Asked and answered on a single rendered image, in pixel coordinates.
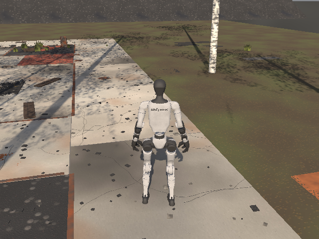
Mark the right robot hand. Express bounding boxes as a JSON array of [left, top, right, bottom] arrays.
[[178, 141, 189, 153]]

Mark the left robot hand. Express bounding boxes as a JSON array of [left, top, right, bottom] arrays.
[[131, 140, 143, 151]]

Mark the left robot upper arm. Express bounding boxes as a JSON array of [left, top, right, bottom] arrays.
[[137, 101, 149, 128]]

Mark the robot right forearm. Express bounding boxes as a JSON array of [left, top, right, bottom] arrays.
[[178, 121, 188, 142]]

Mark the right robot upper arm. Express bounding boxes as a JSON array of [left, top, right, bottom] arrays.
[[170, 101, 183, 128]]

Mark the right robot foot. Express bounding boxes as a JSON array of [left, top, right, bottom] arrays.
[[167, 193, 175, 206]]

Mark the robot left forearm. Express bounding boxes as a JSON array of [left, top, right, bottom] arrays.
[[133, 121, 142, 141]]

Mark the robot left shin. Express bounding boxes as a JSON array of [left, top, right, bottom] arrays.
[[143, 164, 150, 197]]

